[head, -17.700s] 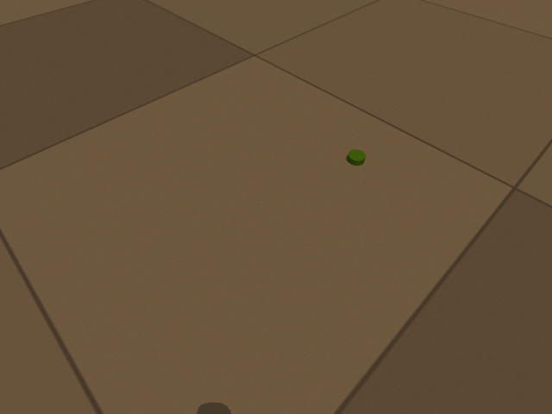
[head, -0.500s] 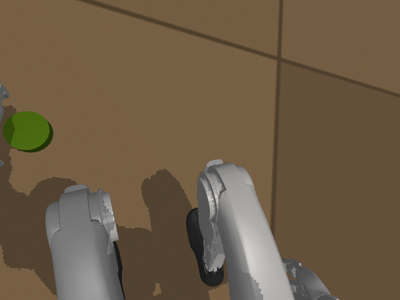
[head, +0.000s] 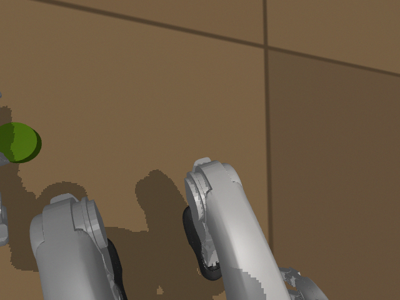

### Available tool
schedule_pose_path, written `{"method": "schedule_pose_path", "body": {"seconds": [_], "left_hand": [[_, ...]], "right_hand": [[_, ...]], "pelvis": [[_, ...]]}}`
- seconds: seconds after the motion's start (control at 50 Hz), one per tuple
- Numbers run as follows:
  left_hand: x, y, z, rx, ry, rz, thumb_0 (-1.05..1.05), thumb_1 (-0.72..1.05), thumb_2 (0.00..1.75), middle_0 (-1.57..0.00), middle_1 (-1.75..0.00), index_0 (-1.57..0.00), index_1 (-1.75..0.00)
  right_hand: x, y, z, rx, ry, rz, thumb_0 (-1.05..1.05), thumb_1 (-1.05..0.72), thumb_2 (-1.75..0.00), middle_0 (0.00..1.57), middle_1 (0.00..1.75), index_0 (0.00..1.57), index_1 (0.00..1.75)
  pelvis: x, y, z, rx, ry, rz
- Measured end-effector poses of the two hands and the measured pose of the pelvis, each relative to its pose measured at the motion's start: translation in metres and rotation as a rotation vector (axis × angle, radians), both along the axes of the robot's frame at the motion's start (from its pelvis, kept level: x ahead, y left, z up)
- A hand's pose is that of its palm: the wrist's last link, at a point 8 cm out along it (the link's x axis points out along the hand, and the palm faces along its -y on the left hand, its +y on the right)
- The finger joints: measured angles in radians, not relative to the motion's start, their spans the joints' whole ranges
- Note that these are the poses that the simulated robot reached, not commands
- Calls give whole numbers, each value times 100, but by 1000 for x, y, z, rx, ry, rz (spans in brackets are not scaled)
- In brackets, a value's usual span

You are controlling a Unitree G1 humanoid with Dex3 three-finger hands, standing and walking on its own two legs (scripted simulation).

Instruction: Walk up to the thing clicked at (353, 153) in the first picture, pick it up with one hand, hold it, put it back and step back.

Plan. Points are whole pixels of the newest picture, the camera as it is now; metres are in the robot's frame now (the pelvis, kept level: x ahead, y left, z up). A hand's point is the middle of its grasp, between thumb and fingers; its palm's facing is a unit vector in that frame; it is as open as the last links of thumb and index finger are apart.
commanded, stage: approach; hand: left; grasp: from above
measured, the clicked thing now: (17, 143) +0.47 +0.30 -0.31
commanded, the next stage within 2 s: rest palm in 0.06 s
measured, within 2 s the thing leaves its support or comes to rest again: neither
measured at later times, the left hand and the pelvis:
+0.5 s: hand (3, 136) +0.46 +0.29 -0.22, palm faces -0.43 -0.09 -0.90, open 14.1 cm; pelvis +0.00 +0.00 -0.02, yaw -1 degrees
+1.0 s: hand (11, 141) +0.46 +0.29 -0.26, palm faces -0.44 -0.12 -0.89, open 14.1 cm; pelvis +0.00 +0.01 -0.02, yaw -4 degrees
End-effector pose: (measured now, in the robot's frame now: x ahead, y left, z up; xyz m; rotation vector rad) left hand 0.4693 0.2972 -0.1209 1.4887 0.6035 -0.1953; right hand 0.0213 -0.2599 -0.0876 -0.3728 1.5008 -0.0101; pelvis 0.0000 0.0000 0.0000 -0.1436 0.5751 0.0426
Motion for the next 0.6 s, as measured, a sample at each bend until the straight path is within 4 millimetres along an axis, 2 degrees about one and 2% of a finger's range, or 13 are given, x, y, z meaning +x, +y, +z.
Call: {"method": "schedule_pose_path", "body": {"seconds": [0.08,0.16,0.26,0.36,0.44,0.6], "left_hand": [[-21,15,-12,-29,38,-24,0,-54,99,-7,-106,-9,-106],[-31,19,-18,-50,0,-89,0,-53,99,-8,-107,-9,-106],[-26,13,-19,-52,-78,-137,0,-52,99,-8,-106,-9,-105],[-15,4,-26,-34,-76,-115,0,-53,101,-8,-103,-8,-103],[-5,-3,-35,-29,-76,-86,0,-53,101,-8,-101,-8,-102],[2,-9,-52,-35,-58,-50,0,-51,99,-7,-102,-8,-102]], "right_hand": [[6,0,-2,-4,18,38,0,-91,-90,21,30,20,30],[17,-4,-1,-31,16,81,0,-91,-90,21,30,20,30],[37,-8,3,-71,-23,123,0,-91,-90,21,30,20,30],[51,-10,7,-87,-81,159,0,-90,-90,20,30,20,30],[46,-9,7,-83,-92,170,0,-90,-90,20,30,20,30],[12,-1,5,-42,-14,148,0,-90,-90,20,30,20,30]], "pelvis": [[-1,0,-2,-2,-13,5],[-1,0,-5,-8,-20,10],[0,2,-7,-14,-17,15],[0,3,-10,-21,-21,9],[0,4,-13,-27,-30,1],[-1,2,-18,-31,-42,-15]]}}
